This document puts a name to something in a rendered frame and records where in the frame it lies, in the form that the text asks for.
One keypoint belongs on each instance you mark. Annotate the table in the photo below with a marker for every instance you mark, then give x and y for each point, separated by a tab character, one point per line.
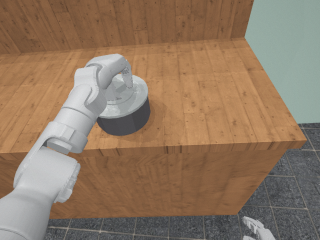
217	124

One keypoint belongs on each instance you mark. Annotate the lid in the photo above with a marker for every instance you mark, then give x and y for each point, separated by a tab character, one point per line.
132	99

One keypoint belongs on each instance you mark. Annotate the robot left hand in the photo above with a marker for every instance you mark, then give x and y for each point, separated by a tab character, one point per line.
117	64

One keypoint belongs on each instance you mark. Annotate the pot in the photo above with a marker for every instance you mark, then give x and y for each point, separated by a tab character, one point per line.
128	124

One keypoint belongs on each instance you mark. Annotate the left robot upper arm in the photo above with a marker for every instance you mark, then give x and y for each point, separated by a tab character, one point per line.
49	178

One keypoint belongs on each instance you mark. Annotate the robot right hand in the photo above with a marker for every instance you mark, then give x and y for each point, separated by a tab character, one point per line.
257	228

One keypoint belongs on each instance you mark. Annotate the knob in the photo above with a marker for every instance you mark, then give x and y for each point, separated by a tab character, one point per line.
120	86

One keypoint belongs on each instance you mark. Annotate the left robot forearm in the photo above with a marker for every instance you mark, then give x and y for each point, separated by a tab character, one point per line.
69	130

